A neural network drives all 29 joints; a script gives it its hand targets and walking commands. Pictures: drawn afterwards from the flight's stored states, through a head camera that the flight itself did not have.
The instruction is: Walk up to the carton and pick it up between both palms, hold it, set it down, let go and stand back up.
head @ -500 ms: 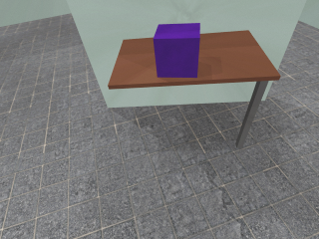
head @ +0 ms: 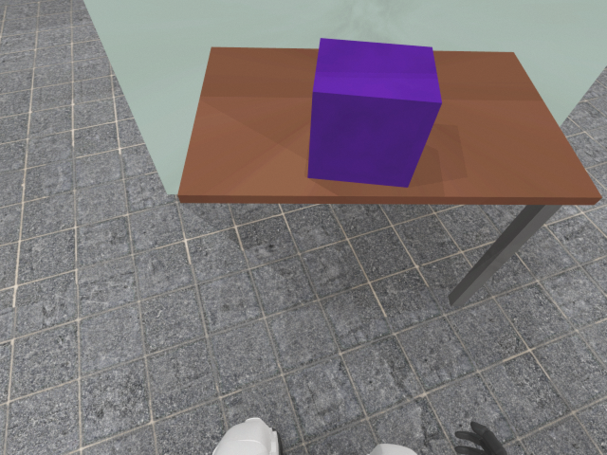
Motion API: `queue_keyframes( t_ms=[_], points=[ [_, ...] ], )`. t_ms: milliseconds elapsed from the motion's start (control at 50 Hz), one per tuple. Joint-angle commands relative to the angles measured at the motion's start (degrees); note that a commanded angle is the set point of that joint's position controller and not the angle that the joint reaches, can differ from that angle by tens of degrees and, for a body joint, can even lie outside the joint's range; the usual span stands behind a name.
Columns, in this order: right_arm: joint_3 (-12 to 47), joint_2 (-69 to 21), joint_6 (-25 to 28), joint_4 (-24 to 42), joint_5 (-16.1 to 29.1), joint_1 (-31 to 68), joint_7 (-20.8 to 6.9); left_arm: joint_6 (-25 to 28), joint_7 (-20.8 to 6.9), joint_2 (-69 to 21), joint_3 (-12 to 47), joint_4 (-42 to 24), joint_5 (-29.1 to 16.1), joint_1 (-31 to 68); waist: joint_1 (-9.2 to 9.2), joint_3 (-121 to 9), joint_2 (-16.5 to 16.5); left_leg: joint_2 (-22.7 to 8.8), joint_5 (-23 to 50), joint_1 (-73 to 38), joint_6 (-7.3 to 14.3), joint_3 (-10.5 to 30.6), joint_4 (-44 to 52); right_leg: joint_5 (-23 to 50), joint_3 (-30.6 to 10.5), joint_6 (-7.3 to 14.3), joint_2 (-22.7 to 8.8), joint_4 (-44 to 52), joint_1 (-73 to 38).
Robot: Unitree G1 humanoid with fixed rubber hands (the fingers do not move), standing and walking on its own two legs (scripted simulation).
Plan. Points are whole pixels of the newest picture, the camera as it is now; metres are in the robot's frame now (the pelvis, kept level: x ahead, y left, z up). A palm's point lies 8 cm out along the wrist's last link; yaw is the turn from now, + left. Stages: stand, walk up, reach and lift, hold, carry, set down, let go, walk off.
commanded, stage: walk up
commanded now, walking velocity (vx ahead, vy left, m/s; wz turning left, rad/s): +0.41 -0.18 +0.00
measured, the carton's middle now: (366, 116) +0.69 -0.07 -0.01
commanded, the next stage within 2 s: stand in 1.12 s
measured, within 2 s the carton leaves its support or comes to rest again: neither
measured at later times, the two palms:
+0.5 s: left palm (233, 343) +0.27 +0.14 -0.11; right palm out of the picture +0.13 -0.30 -0.15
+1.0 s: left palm (228, 376) +0.23 +0.14 -0.14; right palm (501, 378) +0.24 -0.27 -0.12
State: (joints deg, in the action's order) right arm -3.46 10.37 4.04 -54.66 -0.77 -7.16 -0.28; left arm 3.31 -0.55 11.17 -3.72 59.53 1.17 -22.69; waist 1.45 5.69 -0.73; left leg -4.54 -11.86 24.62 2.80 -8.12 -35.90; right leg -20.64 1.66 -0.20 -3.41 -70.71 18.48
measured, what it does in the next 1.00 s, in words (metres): walks ahead: right foot, then left foot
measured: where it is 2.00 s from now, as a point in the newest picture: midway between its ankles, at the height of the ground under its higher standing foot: (331, 418)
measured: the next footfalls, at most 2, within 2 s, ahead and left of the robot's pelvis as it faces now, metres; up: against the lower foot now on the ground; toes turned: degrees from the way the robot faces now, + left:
right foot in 0.40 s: +0.29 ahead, -0.18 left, +0.00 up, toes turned +2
left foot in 0.82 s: +0.29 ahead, +0.04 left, +0.00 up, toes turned +1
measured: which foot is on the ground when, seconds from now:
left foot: down 0.00-0.40, up 0.42-0.80, down 0.82-1.00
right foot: up 0.00-0.38, down 0.40-1.00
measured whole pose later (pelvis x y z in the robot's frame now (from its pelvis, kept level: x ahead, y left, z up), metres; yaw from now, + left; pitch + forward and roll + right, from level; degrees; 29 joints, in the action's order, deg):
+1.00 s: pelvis +0.23 -0.06 +0.02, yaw +1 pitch -1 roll +0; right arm -0.7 6.4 0.1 -64.1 -0.2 -16.0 2.6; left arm -0.6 1.7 7.6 -0.1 63.8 0.8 -16.1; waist 0.9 0.0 -1.7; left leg 0.4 -11.2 11.7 2.4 -4.5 -24.3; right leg -11.3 7.8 0.4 -2.3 -23.6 10.7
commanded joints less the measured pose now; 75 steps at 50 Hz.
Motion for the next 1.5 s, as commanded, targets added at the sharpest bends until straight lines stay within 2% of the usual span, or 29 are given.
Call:
queue_keyframes(
  t_ms=[0,40,80,140,180,220,280,300,320,360,380,400,420,440,460,500,520,540,580,620,700,740,780,820,840,860,900,1040,1480],
  points=[
    [-0.8,3.8,0.9,-2.5,-0.4,-10.7,0.1,-1.1,-0.2,-1.5,-0.2,-0.5,0.4,-8.2,-0.32,-7.3,10.3,-13.6,20.7,-11.5,1.0,15.3,19.7,6.4,-2.8,1.0,-4.0,-0.6,7.3],
    [-0.6,4.4,1.5,-3.7,-0.5,-13.6,0.1,-2.4,0.0,-0.7,-1.0,-0.9,0.5,-5.9,0.19,-5.7,10.3,-13.0,30.4,-9.7,0.9,11.6,19.2,7.4,-1.3,0.0,-2.9,3.6,8.2],
    [-0.7,6.0,1.6,-3.5,-0.8,-14.1,0.4,-3.5,-0.4,-0.4,-0.9,-1.9,0.8,-2.0,0.49,-4.3,7.9,-12.7,31.4,-10.2,1.3,8.7,20.0,10.6,-0.1,-0.8,-2.2,7.1,10.9],
    [-0.4,6.0,1.5,-3.7,-0.8,-16.7,0.7,-4.1,-1.4,-0.2,-0.6,-3.9,0.7,4.9,-0.74,-1.9,12.6,-11.8,31.1,-9.7,0.8,7.1,20.3,14.8,1.0,-1.8,-2.5,14.8,12.5],
    [-0.5,6.6,1.4,-3.4,-0.7,-17.3,0.9,-3.9,-2.1,0.4,-0.2,-5.2,0.6,10.0,-2.07,-1.6,12.1,-11.0,31.3,-11.6,0.7,4.9,20.4,16.9,2.4,-2.2,-1.9,22.0,12.3],
    [-0.7,7.4,1.1,-4.0,-0.8,-20.2,1.4,-3.5,-2.4,1.0,0.1,-6.9,0.4,15.3,-4.37,-0.6,11.0,-13.1,27.0,-11.4,1.7,7.5,21.5,16.9,3.8,-2.5,-1.6,27.7,10.7],
    [-1.5,9.9,0.4,-4.0,-1.5,-20.9,2.2,-3.0,-2.2,1.9,0.3,-7.8,0.0,17.3,-4.76,-0.5,11.9,-16.1,20.0,-15.3,3.0,9.6,22.0,13.9,3.3,-1.8,-2.7,35.0,9.2],
    [-0.8,5.7,-0.1,-5.6,-0.4,-20.8,1.7,-1.7,-1.8,-0.4,0.8,-8.4,-0.2,15.8,-2.62,-3.2,18.0,-10.1,5.4,-14.1,2.3,5.2,21.4,10.0,4.3,-1.8,-1.5,37.9,2.5],
    [-1.0,5.9,-0.2,-5.7,-0.7,-20.3,1.7,-1.1,-1.5,1.4,0.5,-7.2,0.0,12.9,-2.00,-4.2,15.8,-9.0,1.0,-13.1,1.7,4.0,18.9,12.3,5.4,-2.2,-0.6,41.0,-2.7],
    [-0.8,4.3,-0.3,-6.8,-1.1,-24.3,1.6,0.3,-0.1,5.5,-0.8,-3.4,0.4,5.0,-0.14,-7.5,0.6,-5.6,-2.3,-6.3,0.6,2.0,4.9,12.1,4.8,-2.3,-1.6,45.6,-18.9],
    [-0.3,1.8,-0.2,-5.6,-0.6,-24.4,1.4,1.1,0.5,8.9,-1.7,-2.0,0.8,-1.6,2.34,-11.9,-11.6,-3.0,-15.2,0.8,-2.0,0.5,-8.5,10.7,-8.0,-0.1,-12.8,48.6,-26.4],
    [0.2,0.2,-0.8,-4.7,-1.0,-23.1,1.6,1.1,0.8,12.2,-2.0,-0.7,0.1,-6.9,3.22,-9.5,-18.6,0.7,-27.7,7.4,-3.2,1.6,-19.7,16.0,-20.7,2.3,-20.9,53.5,-25.2],
    [-0.3,1.0,-1.7,-3.6,-0.8,-23.2,1.7,0.3,1.2,14.3,-2.5,0.3,-0.4,-7.8,3.69,-10.8,-21.2,0.6,-25.4,9.3,-2.9,4.4,-26.3,6.0,-28.7,8.4,-24.8,59.5,-21.8],
    [-1.9,5.5,-3.0,-5.0,-1.4,-20.8,1.1,-0.2,1.5,13.2,-2.5,-0.5,-0.3,-7.2,3.39,-5.1,-5.8,0.3,-20.8,10.5,-3.6,8.1,-31.4,2.0,-33.5,5.4,-27.8,61.3,-16.9],
    [-1.5,2.5,-3.3,-5.4,-1.4,-20.9,0.4,-0.1,1.4,10.4,-1.6,-1.7,-0.4,-3.0,0.64,-0.9,-1.6,-1.1,-13.4,9.1,-3.5,10.5,-31.1,7.6,-25.8,1.2,-23.8,60.6,-11.4],
    [-0.8,-1.1,-3.9,-7.3,-1.3,-22.4,-0.7,0.3,1.4,6.0,-0.5,-3.5,-0.6,5.5,-3.87,-1.1,-5.1,-2.9,-4.0,3.4,-3.5,10.5,-27.0,10.5,-10.8,-2.8,-15.6,59.8,-4.1],
    [-0.9,-1.2,-4.0,-7.1,-1.4,-21.5,-0.8,0.6,1.3,4.4,-0.3,-3.4,-1.0,5.8,-3.52,-1.8,-8.8,-2.5,-1.7,1.5,-3.8,9.2,-25.5,10.8,-8.5,-3.3,-13.2,60.6,-3.7],
    [-0.2,-2.7,-4.3,-5.7,-0.2,-18.2,-0.2,0.7,2.3,-1.4,2.5,-2.8,-2.0,10.3,-6.21,-0.1,-14.7,-1.0,-3.5,-3.8,-4.1,7.9,-21.0,47.5,1.3,0.5,-7.4,56.4,-0.3],
    [-1.1,0.7,-4.9,-8.1,0.7,-20.2,0.8,1.7,2.3,-0.5,2.9,-1.1,-1.1,6.5,-5.70,-5.5,-13.1,3.0,-2.8,-4.1,-4.7,3.9,-20.4,68.6,6.6,4.2,-5.9,51.8,-5.9],
    [-0.4,0.2,-5.9,-8.9,0.6,-21.0,1.8,1.7,1.9,1.4,2.8,-0.5,-0.6,5.0,-5.91,-9.8,-9.5,3.1,-4.0,-3.6,-4.2,4.2,-17.2,64.4,6.3,6.5,-7.2,49.8,-10.1],
    [0.6,0.0,-6.4,-6.6,0.7,-11.8,2.7,-0.1,2.3,3.5,3.0,0.4,0.4,3.5,-2.11,-9.1,-8.8,2.0,-7.1,-5.8,-3.8,5.4,-4.3,39.7,-0.9,10.8,-10.6,50.8,-9.8],
    [0.8,0.8,-6.2,-6.8,0.4,-11.9,2.9,-1.3,2.7,4.3,2.8,0.4,0.6,4.6,-2.33,-8.0,-7.3,2.0,-7.5,-8.2,-3.0,5.7,1.4,25.5,-4.0,11.3,-11.8,51.6,-7.3],
    [1.2,0.6,-5.3,-8.0,0.2,-14.4,3.0,-2.3,2.7,4.2,2.5,0.7,0.1,5.0,-3.62,-5.7,-2.7,0.9,4.8,-15.8,-2.6,7.2,11.5,15.0,-4.4,8.3,-10.1,50.8,-0.1],
    [1.4,3.0,-3.8,-7.6,-0.1,-14.9,3.0,-2.9,2.5,-0.7,3.3,1.6,-0.9,0.8,-1.12,-5.4,10.6,-8.9,14.2,-17.9,-1.0,17.1,17.5,5.1,0.4,3.5,-3.7,45.5,1.8],
    [1.8,3.1,-3.8,-7.3,0.5,-11.1,2.8,-3.6,2.6,-2.8,3.7,2.3,-1.3,-1.2,0.93,-2.6,14.9,-10.0,7.4,-8.0,2.1,18.4,20.8,3.7,2.5,1.8,-0.9,46.3,-4.6],
    [2.0,1.9,-3.7,-7.4,0.3,-9.3,2.5,-4.2,2.6,-1.2,3.2,2.7,-1.1,-0.3,0.86,-0.2,17.4,-7.8,-3.7,-2.5,1.9,18.9,24.0,5.6,1.8,1.6,-0.4,47.3,-8.7],
    [2.7,0.0,-3.3,-7.4,0.1,-9.1,2.5,-4.2,2.5,-0.5,3.1,3.6,-0.7,1.1,0.15,2.3,10.6,-4.8,-9.1,-1.1,-0.2,16.8,26.8,9.8,1.0,1.3,-1.2,47.7,-10.7],
    [2.3,1.3,-2.6,-8.7,0.7,-12.2,2.4,-2.8,2.5,-1.1,3.4,5.9,-0.4,0.5,-0.78,-1.8,1.1,-2.9,-4.2,-9.1,0.2,14.2,23.8,9.8,0.8,0.5,-2.8,51.1,-9.9],
    [3.4,-1.3,-2.6,-11.6,0.5,-15.6,2.4,-2.2,3.1,-2.3,3.8,8.3,-0.5,-2.8,-1.46,-0.1,0.9,-0.9,3.2,-11.2,-0.3,10.8,18.7,9.9,0.1,1.0,-4.0,52.4,-7.8]
  ],
)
